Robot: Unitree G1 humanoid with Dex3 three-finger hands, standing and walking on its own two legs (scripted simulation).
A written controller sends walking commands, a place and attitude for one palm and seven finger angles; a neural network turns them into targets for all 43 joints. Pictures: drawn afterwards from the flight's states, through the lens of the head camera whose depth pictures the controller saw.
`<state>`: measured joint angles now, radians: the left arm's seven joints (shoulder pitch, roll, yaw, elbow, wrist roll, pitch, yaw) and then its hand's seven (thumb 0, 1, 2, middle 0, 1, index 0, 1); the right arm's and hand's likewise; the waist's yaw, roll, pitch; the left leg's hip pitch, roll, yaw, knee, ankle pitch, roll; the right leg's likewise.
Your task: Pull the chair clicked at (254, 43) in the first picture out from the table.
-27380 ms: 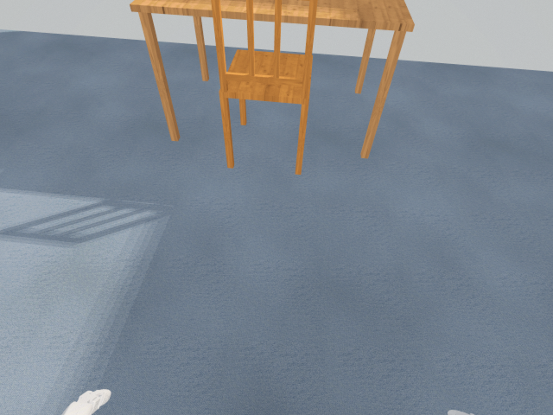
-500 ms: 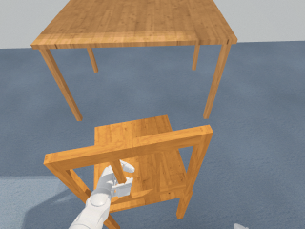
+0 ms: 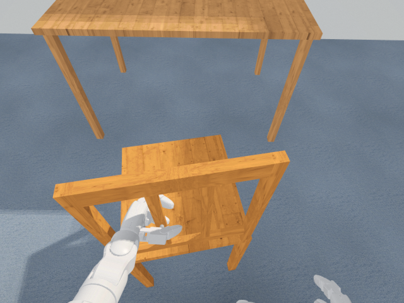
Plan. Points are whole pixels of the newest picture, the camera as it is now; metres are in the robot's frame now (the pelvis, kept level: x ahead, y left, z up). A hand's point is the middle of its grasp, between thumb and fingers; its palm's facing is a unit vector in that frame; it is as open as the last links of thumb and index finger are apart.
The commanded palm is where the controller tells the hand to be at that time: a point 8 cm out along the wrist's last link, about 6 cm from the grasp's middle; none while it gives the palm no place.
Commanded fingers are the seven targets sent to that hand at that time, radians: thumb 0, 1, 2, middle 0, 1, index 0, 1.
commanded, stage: open the thumb and straighten the fingers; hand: left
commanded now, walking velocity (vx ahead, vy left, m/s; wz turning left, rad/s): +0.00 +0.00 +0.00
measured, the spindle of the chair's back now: (160, 221) +0.30 +0.10 -0.07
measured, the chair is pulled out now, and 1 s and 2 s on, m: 0.63 0.63 0.62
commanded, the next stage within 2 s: draw the fingers out of the gap in 0.50 s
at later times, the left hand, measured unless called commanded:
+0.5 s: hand (151, 225) +0.29 +0.11 -0.07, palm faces -0.18 -0.97 -0.14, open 17.0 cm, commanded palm +0.28 +0.16 -0.05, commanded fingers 0.00 -0.55 0.20 0.00 0.00 0.00 0.00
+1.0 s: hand (143, 261) +0.22 +0.12 -0.07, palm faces -0.16 -0.98 -0.13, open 17.5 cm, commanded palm +0.21 +0.17 -0.05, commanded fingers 0.00 -0.55 0.20 0.00 0.00 0.00 0.00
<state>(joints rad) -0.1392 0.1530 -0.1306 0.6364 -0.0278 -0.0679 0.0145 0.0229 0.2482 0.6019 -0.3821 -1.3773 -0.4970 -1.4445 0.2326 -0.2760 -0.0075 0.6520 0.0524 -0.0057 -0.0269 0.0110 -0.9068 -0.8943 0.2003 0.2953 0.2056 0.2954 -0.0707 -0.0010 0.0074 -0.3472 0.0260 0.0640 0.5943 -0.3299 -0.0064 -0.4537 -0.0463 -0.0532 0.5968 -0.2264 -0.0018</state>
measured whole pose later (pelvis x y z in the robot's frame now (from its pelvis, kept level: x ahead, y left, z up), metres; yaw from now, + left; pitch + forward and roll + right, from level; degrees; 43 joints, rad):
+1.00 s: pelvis +0.02 +0.01 -0.03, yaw +3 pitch +10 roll +0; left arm 0.32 0.20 -0.14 0.06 -0.02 0.16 -0.04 -0.01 -0.54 0.20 -0.01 0.00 -0.01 0.00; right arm 0.25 -0.26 0.02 0.48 0.04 -0.09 -0.06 0.01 -0.91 -0.89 0.20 0.30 0.21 0.30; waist -0.05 0.04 -0.09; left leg -0.56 0.02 0.01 0.86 -0.48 0.00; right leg -0.64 -0.07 -0.09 0.85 -0.39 0.01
